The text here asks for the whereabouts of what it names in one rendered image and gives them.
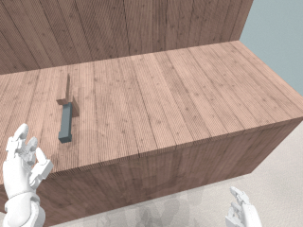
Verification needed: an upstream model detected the tap lever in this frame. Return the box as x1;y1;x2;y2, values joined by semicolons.
58;102;73;144

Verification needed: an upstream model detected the robot left hand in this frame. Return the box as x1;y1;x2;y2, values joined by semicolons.
3;123;54;200

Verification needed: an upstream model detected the robot left forearm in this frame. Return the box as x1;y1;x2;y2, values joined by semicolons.
2;192;45;227

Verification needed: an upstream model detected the robot right hand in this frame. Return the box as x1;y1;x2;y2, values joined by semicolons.
225;185;262;227

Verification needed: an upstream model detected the counter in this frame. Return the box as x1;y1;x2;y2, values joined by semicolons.
0;0;303;227

